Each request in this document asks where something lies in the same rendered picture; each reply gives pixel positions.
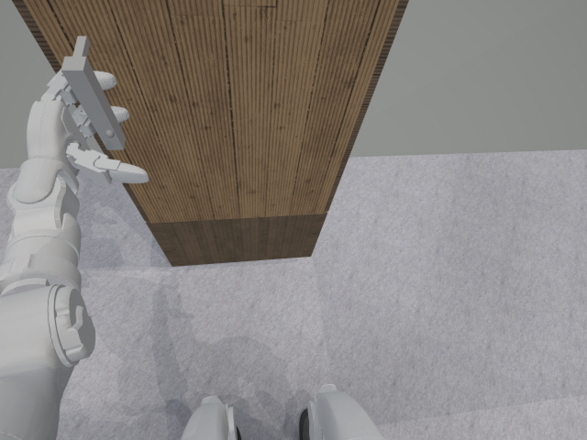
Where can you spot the left robot upper arm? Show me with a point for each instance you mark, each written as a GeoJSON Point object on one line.
{"type": "Point", "coordinates": [44, 333]}

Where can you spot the left robot hand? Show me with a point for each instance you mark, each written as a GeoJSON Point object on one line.
{"type": "Point", "coordinates": [52, 129]}

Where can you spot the cupboard door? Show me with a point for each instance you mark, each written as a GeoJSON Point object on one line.
{"type": "Point", "coordinates": [237, 108]}

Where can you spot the robot left shin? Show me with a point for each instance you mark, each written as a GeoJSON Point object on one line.
{"type": "Point", "coordinates": [210, 399]}

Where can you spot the robot left forearm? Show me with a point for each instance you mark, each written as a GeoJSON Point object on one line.
{"type": "Point", "coordinates": [43, 248]}

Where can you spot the handle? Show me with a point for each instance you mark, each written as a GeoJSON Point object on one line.
{"type": "Point", "coordinates": [80, 76]}

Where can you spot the right robot thigh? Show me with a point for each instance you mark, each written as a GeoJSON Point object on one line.
{"type": "Point", "coordinates": [336, 416]}

